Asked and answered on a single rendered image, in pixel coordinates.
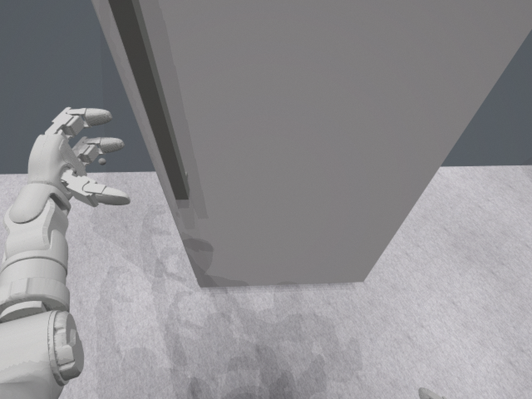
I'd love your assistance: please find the handle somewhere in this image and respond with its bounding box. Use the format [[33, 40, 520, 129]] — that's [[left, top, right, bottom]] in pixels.
[[108, 0, 190, 200]]

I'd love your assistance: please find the fridge door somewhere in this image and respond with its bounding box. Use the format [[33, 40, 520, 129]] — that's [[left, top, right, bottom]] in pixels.
[[92, 0, 532, 288]]

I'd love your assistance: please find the left robot upper arm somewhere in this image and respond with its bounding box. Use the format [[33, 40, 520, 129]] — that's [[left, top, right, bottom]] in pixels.
[[0, 310, 84, 399]]

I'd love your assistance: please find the robot left forearm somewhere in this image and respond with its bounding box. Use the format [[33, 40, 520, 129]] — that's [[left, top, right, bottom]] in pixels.
[[0, 183, 71, 323]]

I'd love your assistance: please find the robot left hand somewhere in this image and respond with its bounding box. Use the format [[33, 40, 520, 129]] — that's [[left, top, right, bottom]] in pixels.
[[27, 107, 131, 207]]

